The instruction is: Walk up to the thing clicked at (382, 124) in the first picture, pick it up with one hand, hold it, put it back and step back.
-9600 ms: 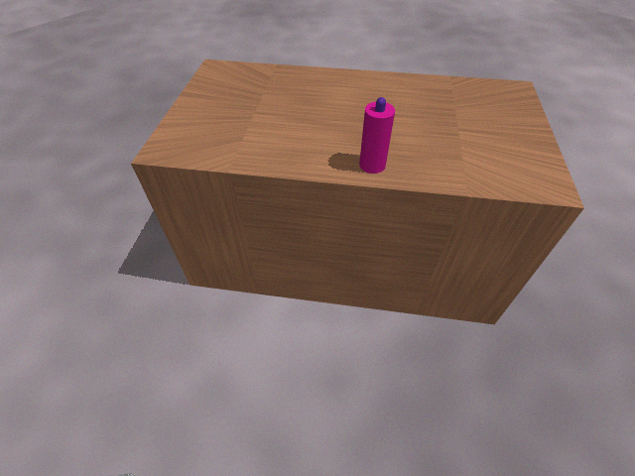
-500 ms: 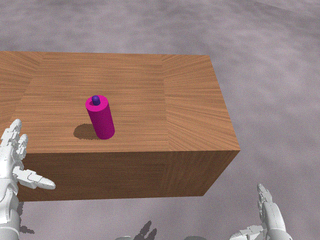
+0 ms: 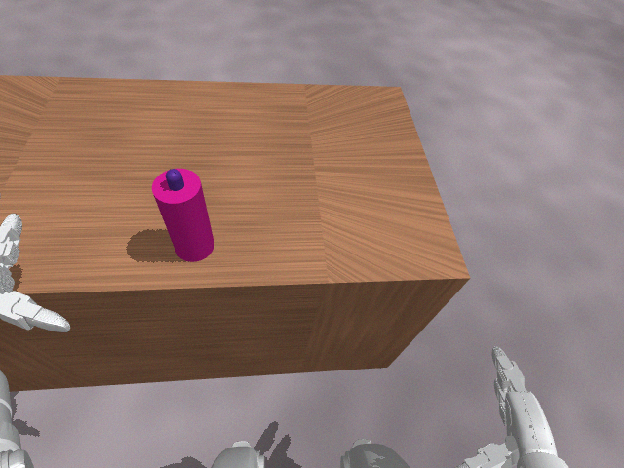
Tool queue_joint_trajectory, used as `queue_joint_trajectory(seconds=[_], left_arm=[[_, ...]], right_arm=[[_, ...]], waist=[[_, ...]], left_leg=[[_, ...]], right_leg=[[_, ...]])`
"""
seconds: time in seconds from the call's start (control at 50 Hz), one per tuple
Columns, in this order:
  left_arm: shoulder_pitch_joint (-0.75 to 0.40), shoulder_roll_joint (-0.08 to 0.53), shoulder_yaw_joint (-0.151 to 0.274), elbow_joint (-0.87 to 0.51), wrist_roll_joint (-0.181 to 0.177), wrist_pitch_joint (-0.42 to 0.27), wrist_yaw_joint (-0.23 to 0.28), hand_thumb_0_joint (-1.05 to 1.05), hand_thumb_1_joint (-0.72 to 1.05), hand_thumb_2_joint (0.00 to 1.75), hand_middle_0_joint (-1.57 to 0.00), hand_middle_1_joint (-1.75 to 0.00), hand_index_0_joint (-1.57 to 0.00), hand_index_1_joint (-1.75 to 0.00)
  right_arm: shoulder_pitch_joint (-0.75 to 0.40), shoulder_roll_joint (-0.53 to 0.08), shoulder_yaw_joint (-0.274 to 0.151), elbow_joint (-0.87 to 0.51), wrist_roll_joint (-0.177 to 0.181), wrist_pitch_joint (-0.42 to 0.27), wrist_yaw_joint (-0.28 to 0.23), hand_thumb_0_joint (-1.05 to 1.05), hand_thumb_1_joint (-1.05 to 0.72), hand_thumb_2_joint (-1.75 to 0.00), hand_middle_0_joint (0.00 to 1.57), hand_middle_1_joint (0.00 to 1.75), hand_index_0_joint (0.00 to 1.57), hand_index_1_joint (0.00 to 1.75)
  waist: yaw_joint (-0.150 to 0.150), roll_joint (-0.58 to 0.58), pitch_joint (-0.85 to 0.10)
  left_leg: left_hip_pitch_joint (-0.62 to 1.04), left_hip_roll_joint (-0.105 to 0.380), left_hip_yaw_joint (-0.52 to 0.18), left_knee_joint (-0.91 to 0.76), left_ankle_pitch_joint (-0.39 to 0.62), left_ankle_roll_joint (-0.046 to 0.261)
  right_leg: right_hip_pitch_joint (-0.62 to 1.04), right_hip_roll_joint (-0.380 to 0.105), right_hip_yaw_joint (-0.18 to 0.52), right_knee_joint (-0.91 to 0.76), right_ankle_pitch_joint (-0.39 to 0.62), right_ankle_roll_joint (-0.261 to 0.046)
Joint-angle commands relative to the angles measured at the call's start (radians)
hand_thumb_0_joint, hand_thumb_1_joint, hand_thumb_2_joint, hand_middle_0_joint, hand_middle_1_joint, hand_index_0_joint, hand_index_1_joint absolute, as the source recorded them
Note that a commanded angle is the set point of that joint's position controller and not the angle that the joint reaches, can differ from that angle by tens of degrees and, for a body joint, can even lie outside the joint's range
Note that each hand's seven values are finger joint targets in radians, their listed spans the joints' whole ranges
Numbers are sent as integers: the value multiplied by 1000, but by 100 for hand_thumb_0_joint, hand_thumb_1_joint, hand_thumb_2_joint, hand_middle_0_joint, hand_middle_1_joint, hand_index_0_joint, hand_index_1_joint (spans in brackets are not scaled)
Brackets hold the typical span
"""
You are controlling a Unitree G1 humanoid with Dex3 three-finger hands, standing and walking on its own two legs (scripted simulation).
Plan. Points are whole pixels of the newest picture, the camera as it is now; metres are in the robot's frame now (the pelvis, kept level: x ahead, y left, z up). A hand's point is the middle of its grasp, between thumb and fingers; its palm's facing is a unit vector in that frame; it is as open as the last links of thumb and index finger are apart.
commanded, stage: go down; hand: left
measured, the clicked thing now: (185, 213) +0.48 +0.19 -0.03
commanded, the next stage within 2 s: approach in 1.96 s
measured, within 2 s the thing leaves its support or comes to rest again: neither
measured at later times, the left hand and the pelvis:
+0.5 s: hand (21, 230) +0.39 +0.36 +0.05, palm faces +0.21 -0.98 +0.01, open 17.7 cm; pelvis -0.01 -0.01 -0.02, yaw +0 degrees
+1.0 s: hand (15, 210) +0.42 +0.37 +0.06, palm faces +0.22 -0.98 +0.01, open 17.6 cm; pelvis +0.00 +0.00 -0.03, yaw -1 degrees
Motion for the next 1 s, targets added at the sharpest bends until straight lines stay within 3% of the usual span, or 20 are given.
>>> queue_joint_trajectory(seconds=[0.0, 0.02, 0.04, 0.06, 0.08, 0.1, 0.14, 0.2, 0.22, 0.24, 0.32, 0.4, 0.42, 0.56, 0.62, 0.66, 0.74, 0.78, 0.9, 0.98], left_arm=[[-338, 349, 70, -228, -37, -65, -28, 0, -61, 6, -6, -6, -6, -6], [-311, 330, 62, -159, -39, -57, -36, 0, -61, 7, -6, -6, -6, -6], [-388, 378, 90, -265, -51, -70, -42, 0, -61, 8, -6, -6, -6, -7], [-339, 381, 91, -140, -42, -62, -49, 0, -61, 8, -6, -6, -6, -7], [-373, 402, 109, -178, -50, -71, -58, 0, -61, 8, -5, -6, -6, -7], [-404, 432, 121, -187, -51, -75, -68, 0, -61, 8, -6, -6, -6, -7], [-374, 430, 117, -96, -47, -65, -83, 0, -61, 8, -5, -6, -5, -7], [-412, 467, 122, -71, -40, -52, -98, 0, -61, 8, -5, -6, -6, -7], [-349, 456, 124, 32, -40, -36, -102, 0, -61, 8, -5, -6, -5, -7], [-408, 486, 129, -41, -42, -42, -103, 0, -61, 9, -5, -6, -5, -7], [-471, 545, 158, -46, -37, -42, -114, 0, -61, 9, -5, -6, -5, -7], [-529, 601, 179, -48, -22, -45, -106, 0, -61, 9, -5, -6, -5, -7], [-539, 597, 172, -38, -16, -43, -104, 0, -61, 9, -5, -6, -5, -7], [-539, 614, 173, 42, 0, -23, -112, 0, -59, 9, -5, -5, -5, -6], [-540, 631, 174, 59, 5, -13, -117, 0, -58, 10, -5, -6, -5, -6], [-550, 639, 177, 56, 4, -10, -120, 0, -59, 10, -5, -6, -5, -7], [-564, 688, 201, 36, 9, -12, -124, 0, -59, 10, -5, -6, -5, -7], [-581, 695, 203, 22, 17, -11, -125, 0, -60, 10, -5, -6, -5, -7], [-589, 702, 205, 44, 28, -5, -125, 0, -58, 10, -5, -5, -4, -6], [-585, 690, 197, 79, 29, 9, -133, 0, -57, 10, -5, -4, -4, -6]], right_arm=[[1, -185, -80, -166, 6, -53, -10, 0, 53, -5, 5, 5, 5, 5], [33, -175, -75, -125, 4, -49, -8, 0, 54, -5, 5, 5, 5, 5], [-21, -185, -78, -181, 6, -54, -10, 0, 53, -5, 5, 5, 5, 5], [-6, -183, -75, -170, 5, -54, -11, 0, 53, -5, 5, 5, 5, 5], [-27, -175, -64, -190, 4, -58, -12, 0, 54, -5, 5, 5, 5, 5], [-12, -169, -55, -184, 4, -55, -11, 0, 53, -5, 5, 5, 5, 5], [6, -178, -71, -145, 2, -52, -14, 0, 53, -5, 5, 5, 5, 5], [-14, -163, -33, -181, 2, -57, -11, 0, 54, -5, 5, 5, 5, 5], [9, -171, -39, -175, 2, -53, -9, 0, 53, -5, 5, 5, 5, 5], [-7, -182, -46, -204, 3, -55, -8, 0, 54, -5, 5, 5, 5, 5], [3, -160, -12, -217, -3, -55, -2, 0, 54, -5, 5, 5, 5, 5], [9, -192, -37, -221, -9, -57, -11, 0, 54, -5, 5, 5, 5, 5], [-2, -204, -50, -234, -8, -60, -14, 0, 54, -5, 5, 5, 5, 5], [6, -180, -15, -226, -10, -60, -15, 0, 55, -5, 5, 5, 5, 5], [22, -194, -30, -237, -10, -58, -17, 0, 55, -5, 5, 5, 5, 5], [18, -163, 5, -244, -8, -60, -12, 0, 55, -5, 5, 5, 5, 5], [28, -179, -14, -221, -11, -55, -15, 0, 55, -5, 5, 5, 5, 5], [6, -215, -46, -264, -14, -61, -18, 0, 54, -5, 5, 5, 5, 5], [26, -184, -18, -267, -15, -57, -18, 0, 54, -5, 5, 5, 5, 5], [53, -200, -38, -248, -16, -61, -14, 0, 54, -5, 5, 5, 5, 5]], waist=[[-6, 210, -304], [-17, 180, -256], [1, 186, -342], [-22, 145, -285], [-6, 145, -310], [-13, 184, -336], [-19, 168, -304], [-7, 209, -324], [-22, 148, -278], [-11, 178, -320], [-12, 204, -385], [-33, 221, -419], [-40, 216, -422], [-35, 253, -390], [-48, 236, -389], [-38, 243, -392], [-36, 258, -434], [-43, 264, -482], [-56, 257, -486], [-66, 271, -433]], left_leg=[[249, 16, -34, -136, 380, -26], [230, 19, -38, -129, 390, -25], [237, 10, -31, -117, 391, -20], [200, 6, -27, -109, 372, -16], [188, 2, -28, -102, 371, -15], [191, -2, -23, -93, 373, -15], [166, -6, -18, -82, 351, -10], [158, -6, -21, -74, 342, -16], [129, -1, -28, -68, 354, -10], [136, -5, -24, -66, 344, -12], [141, -4, -25, -34, 370, -10], [169, 0, -29, -22, 351, -12], [167, 1, -31, -22, 346, -12], [144, 8, -45, -20, 327, -24], [140, 7, -39, -10, 334, -20], [114, 1, -33, 1, 348, -16], [131, 0, -30, 25, 420, -11], [169, 7, -41, 35, 476, -18], [159, 3, -35, 47, 475, -10], [174, 12, -49, 41, 496, -19]], right_leg=[[26, 24, -26, -44, 210, -59], [-1, 28, -32, -42, 210, -60], [39, 22, -21, -40, 232, -58], [29, 22, -22, -41, 237, -57], [41, 19, -20, -35, 246, -56], [45, 15, -13, -29, 255, -56], [19, 15, -11, -24, 248, -56], [-3, 15, -13, -13, 227, -60], [-24, 21, -22, -12, 229, -58], [-11, 18, -16, -9, 224, -59], [-17, 19, -15, 7, 238, -58], [-50, 23, -16, 13, 216, -57], [-54, 23, -14, 16, 217, -59], [-123, 32, -30, 26, 169, -63], [-124, 34, -30, 27, 181, -62], [-103, 31, -25, 31, 200, -60], [-95, 27, -20, 44, 252, -59], [-100, 30, -25, 56, 276, -60], [-89, 27, -19, 52, 296, -57], [-157, 35, -33, 54, 266, -58]])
